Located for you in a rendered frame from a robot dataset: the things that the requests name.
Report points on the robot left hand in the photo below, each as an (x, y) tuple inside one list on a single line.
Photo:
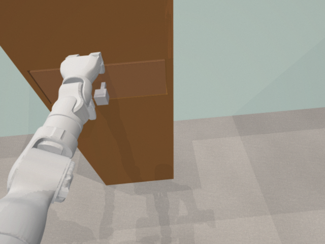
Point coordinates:
[(88, 66)]

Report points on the drawer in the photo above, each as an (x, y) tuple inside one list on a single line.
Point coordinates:
[(127, 79)]

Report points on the handle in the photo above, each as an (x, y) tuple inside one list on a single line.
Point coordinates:
[(101, 96)]

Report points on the left robot forearm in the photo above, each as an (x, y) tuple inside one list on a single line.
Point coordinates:
[(60, 132)]

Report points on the left robot upper arm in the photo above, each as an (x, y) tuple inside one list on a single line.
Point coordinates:
[(42, 178)]

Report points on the cabinet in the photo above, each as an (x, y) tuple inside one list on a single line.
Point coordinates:
[(132, 138)]

